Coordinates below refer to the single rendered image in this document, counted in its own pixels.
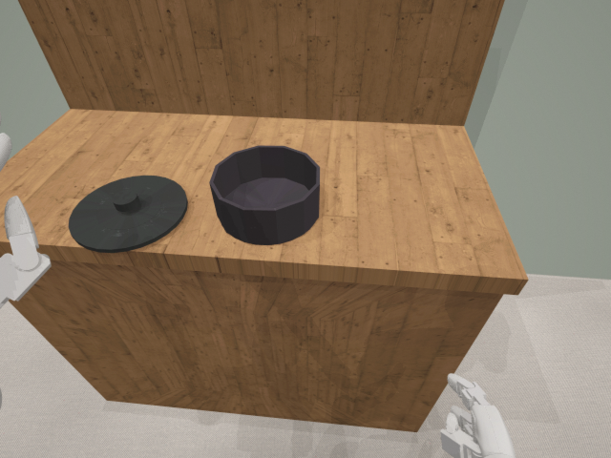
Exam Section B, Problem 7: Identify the table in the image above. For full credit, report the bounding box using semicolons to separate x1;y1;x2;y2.
0;0;528;432

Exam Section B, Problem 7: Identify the right robot hand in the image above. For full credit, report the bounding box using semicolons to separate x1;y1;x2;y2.
440;373;516;458

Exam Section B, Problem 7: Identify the pot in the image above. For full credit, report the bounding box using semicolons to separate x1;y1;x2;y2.
209;145;320;245

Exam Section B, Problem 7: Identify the knob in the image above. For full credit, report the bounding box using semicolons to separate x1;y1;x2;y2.
112;190;140;212

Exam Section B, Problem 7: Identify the lid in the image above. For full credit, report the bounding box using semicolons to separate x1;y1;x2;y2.
69;176;188;253

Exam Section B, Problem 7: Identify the left robot hand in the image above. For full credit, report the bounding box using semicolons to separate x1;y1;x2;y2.
0;113;52;308

